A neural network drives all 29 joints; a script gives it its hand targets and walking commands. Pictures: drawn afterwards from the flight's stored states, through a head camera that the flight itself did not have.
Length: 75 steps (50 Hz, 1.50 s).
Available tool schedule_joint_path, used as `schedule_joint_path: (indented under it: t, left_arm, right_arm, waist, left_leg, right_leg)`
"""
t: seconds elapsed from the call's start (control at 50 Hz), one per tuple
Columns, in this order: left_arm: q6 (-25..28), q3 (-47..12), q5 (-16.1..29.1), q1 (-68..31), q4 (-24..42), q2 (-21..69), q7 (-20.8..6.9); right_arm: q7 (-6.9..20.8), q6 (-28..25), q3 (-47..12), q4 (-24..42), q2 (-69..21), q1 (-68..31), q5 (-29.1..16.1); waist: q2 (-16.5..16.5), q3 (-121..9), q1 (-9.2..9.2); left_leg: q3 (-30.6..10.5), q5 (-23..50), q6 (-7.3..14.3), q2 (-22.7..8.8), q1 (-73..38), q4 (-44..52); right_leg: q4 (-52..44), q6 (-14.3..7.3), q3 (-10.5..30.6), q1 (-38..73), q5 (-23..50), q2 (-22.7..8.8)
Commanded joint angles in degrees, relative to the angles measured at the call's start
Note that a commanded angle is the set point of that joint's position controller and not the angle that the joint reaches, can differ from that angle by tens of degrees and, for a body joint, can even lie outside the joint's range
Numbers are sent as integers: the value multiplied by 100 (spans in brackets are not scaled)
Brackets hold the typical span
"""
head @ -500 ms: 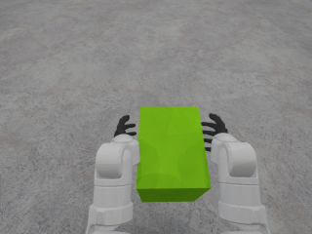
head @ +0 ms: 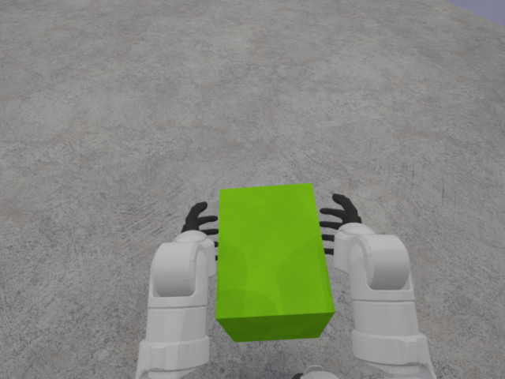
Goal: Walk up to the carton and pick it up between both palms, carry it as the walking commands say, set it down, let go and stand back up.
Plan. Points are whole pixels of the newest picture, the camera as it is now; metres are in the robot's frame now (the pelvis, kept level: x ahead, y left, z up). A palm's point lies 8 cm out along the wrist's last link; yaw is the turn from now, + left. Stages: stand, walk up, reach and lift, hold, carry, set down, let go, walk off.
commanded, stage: carry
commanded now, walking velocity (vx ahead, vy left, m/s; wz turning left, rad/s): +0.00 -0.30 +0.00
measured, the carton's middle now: (271, 266) +0.32 +0.00 -0.02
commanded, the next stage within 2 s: none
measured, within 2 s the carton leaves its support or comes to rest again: neither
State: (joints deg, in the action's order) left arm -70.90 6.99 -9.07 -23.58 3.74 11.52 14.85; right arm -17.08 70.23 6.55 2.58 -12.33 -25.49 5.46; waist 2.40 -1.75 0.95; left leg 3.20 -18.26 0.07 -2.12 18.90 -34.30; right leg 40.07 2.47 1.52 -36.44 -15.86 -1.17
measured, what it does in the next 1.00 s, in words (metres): walks backwards: right foot, then left foot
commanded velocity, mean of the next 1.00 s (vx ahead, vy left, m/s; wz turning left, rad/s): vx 0.00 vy -0.02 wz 0.00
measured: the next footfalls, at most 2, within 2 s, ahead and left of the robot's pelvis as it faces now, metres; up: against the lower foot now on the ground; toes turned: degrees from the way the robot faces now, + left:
right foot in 0.30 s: -0.10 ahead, -0.18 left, +0.00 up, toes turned +7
left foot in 0.54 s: -0.08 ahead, +0.07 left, +0.00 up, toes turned -11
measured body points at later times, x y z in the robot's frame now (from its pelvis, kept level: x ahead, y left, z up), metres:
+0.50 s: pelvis -0.16 -0.05 +0.01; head -0.16 -0.07 +0.46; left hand +0.17 +0.03 +0.09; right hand +0.14 -0.20 +0.08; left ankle -0.11 +0.08 -0.72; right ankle -0.14 -0.18 -0.73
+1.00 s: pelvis -0.22 -0.05 +0.00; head -0.24 -0.05 +0.45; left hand +0.09 +0.07 +0.09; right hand +0.09 -0.16 +0.09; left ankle -0.12 +0.07 -0.73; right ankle -0.14 -0.18 -0.73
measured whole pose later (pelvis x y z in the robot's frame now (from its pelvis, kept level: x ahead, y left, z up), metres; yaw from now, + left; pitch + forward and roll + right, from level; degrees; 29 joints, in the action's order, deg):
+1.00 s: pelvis -0.22 -0.05 +0.00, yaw +1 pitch +2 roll +0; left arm -73.0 6.4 -6.8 -26.5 -1.4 12.7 20.5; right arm -17.0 72.3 7.7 0.2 -12.2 -25.2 8.2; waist 0.2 -5.8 -0.3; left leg 5.4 -7.7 0.0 -3.2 26.6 -31.0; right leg 32.2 0.7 -3.0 -25.8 -9.7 -3.4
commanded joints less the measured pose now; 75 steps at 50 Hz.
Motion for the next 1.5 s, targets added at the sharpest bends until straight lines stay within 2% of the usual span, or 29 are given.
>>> schedule_joint_path:
  t: [0.0,0.02,0.04,0.08,0.12,0.18,0.22,0.24,0.26,0.28,0.3,0.32,0.34,0.38,0.42,0.46,0.5,0.52,0.54,0.56,0.58,0.62,0.68,0.76,0.9,0.98,1.12,1.28,1.48]
  left_arm:
    - [181,-3617,2852,-3478,841,6326,-1964]
    - [149,-3678,2962,-3564,927,6282,-1983]
    - [112,-3725,3005,-3509,820,6255,-1992]
    - [49,-3842,3084,-3299,682,6196,-1983]
    - [-16,-3894,3138,-3223,547,6194,-1970]
    - [-130,-3723,3072,-3093,180,6236,-1974]
    - [-186,-3514,2993,-3050,-54,6257,-1990]
    - [-201,-3406,2945,-3011,-165,6284,-2000]
    - [-206,-3288,2895,-2948,-269,6297,-2012]
    - [-194,-3200,2845,-2940,-343,6314,-2024]
    - [-164,-3155,2824,-3033,-346,6376,-2047]
    - [-105,-2936,2584,-2775,-671,6422,-2081]
    - [-23,-2960,2636,-2869,-506,6590,-2109]
    - [37,-2965,2668,-3029,-81,6580,-2071]
    - [99,-2963,2527,-2847,71,6459,-1976]
    - [140,-2912,2415,-2761,136,6301,-1901]
    - [148,-2820,2308,-2580,-2,6173,-1864]
    - [153,-2803,2287,-2562,-63,6141,-1857]
    - [135,-2884,2342,-2666,28,6135,-1865]
    - [108,-2968,2414,-2864,100,6150,-1874]
    - [80,-3066,2503,-3055,135,6168,-1898]
    - [49,-3196,2691,-3343,181,6225,-1964]
    - [-27,-3208,2850,-3428,39,6286,-2053]
    - [-97,-3151,2895,-3362,-121,6351,-2108]
    - [-76,-3056,2787,-3233,-247,6386,-2071]
    - [-20,-3044,2738,-3230,-225,6377,-2039]
    - [186,-2925,2594,-3220,-366,6310,-2047]
    - [588,-2808,2287,-2897,-516,6137,-2044]
    - [1164,-3162,2124,-2190,-24,5774,-1962]
  right_arm:
    - [2491,-31,-2970,594,-6251,-2543,-2428]
    - [2458,-41,-2897,701,-6133,-2566,-2357]
    - [2433,-47,-2779,608,-5998,-2377,-2199]
    - [2381,-67,-2659,492,-5803,-2067,-2006]
    - [2347,-59,-2595,367,-5722,-1879,-1907]
    - [2321,-1,-2531,179,-5679,-1885,-1826]
    - [2319,34,-2548,90,-5722,-1980,-1813]
    - [2315,45,-2572,57,-5757,-2048,-1823]
    - [2310,48,-2606,41,-5778,-2126,-1849]
    - [2306,44,-2650,12,-5810,-2194,-1892]
    - [2303,22,-2713,8,-5874,-2341,-1960]
    - [2318,47,-2998,114,-5932,-2627,-2034]
    - [2320,20,-3215,393,-6101,-3048,-2195]
    - [2338,13,-3497,685,-6307,-3349,-2522]
    - [2365,64,-3632,738,-6285,-3243,-2709]
    - [2359,134,-3685,662,-6236,-3199,-2795]
    - [2374,201,-3615,379,-6240,-2981,-2764]
    - [2396,223,-3530,231,-6232,-2871,-2712]
    - [2428,195,-3379,136,-6181,-2708,-2588]
    - [2431,188,-3297,17,-6164,-2594,-2533]
    - [2425,176,-3231,-72,-6196,-2572,-2488]
    - [2389,138,-3113,-96,-6238,-2671,-2390]
    - [2306,102,-2986,-131,-6246,-2744,-2244]
    - [2270,88,-2919,-45,-6193,-2855,-2177]
    - [2321,105,-2956,16,-6152,-2922,-2252]
    - [2350,96,-2970,-22,-6165,-2892,-2276]
    - [2347,-106,-2832,-245,-6140,-2831,-2133]
    - [2330,-503,-2687,-419,-5967,-2559,-1841]
    - [2287,-1041,-2960,-46,-5612,-1819,-1698]
  waist:
    - [-934,-1603,-117]
    - [-1199,-1634,-143]
    - [-1302,-1668,-138]
    - [-1441,-1769,-118]
    - [-1632,-1828,-62]
    - [-1966,-1852,15]
    - [-2025,-1946,42]
    - [-1930,-2049,0]
    - [-1730,-2201,-55]
    - [-1364,-2230,-43]
    - [-759,-2225,-18]
    - [817,-1913,-122]
    - [1213,-1711,-125]
    - [850,-1674,-134]
    - [794,-1783,-114]
    - [897,-1967,-120]
    - [821,-2304,-126]
    - [523,-2518,-137]
    - [-218,-2528,-155]
    - [-618,-2455,-160]
    - [-695,-2340,-149]
    - [-399,-2066,-126]
    - [-76,-1954,-92]
    - [-101,-1876,-91]
    - [-365,-1830,-132]
    - [-390,-1902,-139]
    - [-204,-1973,-120]
    - [-273,-2029,-136]
    - [-313,-2151,-111]
  left_leg:
    - [-1743,-89,515,-2183,-199,1802]
    - [-1413,-149,298,-1904,-355,1773]
    - [-1069,68,178,-1647,-501,1689]
    - [-728,359,79,-1335,-777,1453]
    - [-759,273,129,-1266,-718,1508]
    - [-1118,-26,244,-1396,-655,1696]
    - [-1292,8,324,-1413,-840,1602]
    - [-1260,58,285,-1359,-865,1479]
    - [-1137,129,132,-1234,-798,1281]
    - [-1024,122,-38,-1081,-460,1064]
    - [-811,195,-209,-882,111,569]
    - [-93,-285,-505,-244,1039,90]
    - [122,-533,-470,-343,990,-542]
    - [26,-391,-338,-237,816,-1318]
    - [-22,-38,-309,-275,854,-939]
    - [178,263,-341,-230,650,0]
    - [166,874,-298,-344,-151,913]
    - [-243,1139,-233,-654,-645,1075]
    - [-600,1763,-104,-982,-772,869]
    - [-693,1489,-39,-1032,-581,1088]
    - [-630,899,-36,-995,-438,1205]
    - [-294,36,-115,-732,-230,1081]
    - [-123,145,-122,-492,-500,709]
    - [-254,-202,-45,-488,-438,766]
    - [-509,-931,-51,-580,180,1271]
    - [-461,-910,-67,-551,233,1288]
    - [-309,-661,-35,-426,65,1002]
    - [-395,-582,-17,-521,103,1078]
    - [-448,127,-22,-636,-95,1000]
  right_leg:
    - [2570,-25,577,-292,-330,1]
    - [2764,-29,526,-403,-62,54]
    - [2828,2,389,-336,69,59]
    - [2418,67,173,-191,-32,10]
    - [1645,116,-203,218,-374,65]
    - [528,142,-567,718,-1008,187]
    - [-351,39,-648,987,-1149,229]
    - [-1001,-43,-737,1309,-846,266]
    - [-1753,-123,-894,1830,-443,274]
    - [-2228,-183,-597,2318,-402,3]
    - [-2397,-240,231,2726,-394,-682]
    - [-2778,-716,1455,2524,-258,-1680]
    - [-2632,-818,1003,2092,408,-1793]
    - [-2425,-846,399,1922,578,-1493]
    - [-1981,-777,-21,2306,1095,-1188]
    - [-1627,-820,-2,2635,1795,-1141]
    - [-1371,-678,128,2639,2151,-1125]
    - [-1120,-538,194,2485,2190,-1061]
    - [-1126,-358,94,2084,1654,-850]
    - [-1148,-309,6,2053,801,-698]
    - [-1225,-324,3,1984,412,-644]
    - [-1579,-407,202,1705,-104,-729]
    - [-2034,-430,454,1178,-772,-856]
    - [-1992,-383,298,1017,-1026,-753]
    - [-1435,-365,-80,1406,-783,-470]
    - [-1339,-386,-125,1493,-658,-424]
    - [-1526,-411,17,1293,-823,-512]
    - [-1426,-406,-14,1379,-565,-494]
    - [-1379,-390,-27,1462,-35,-583]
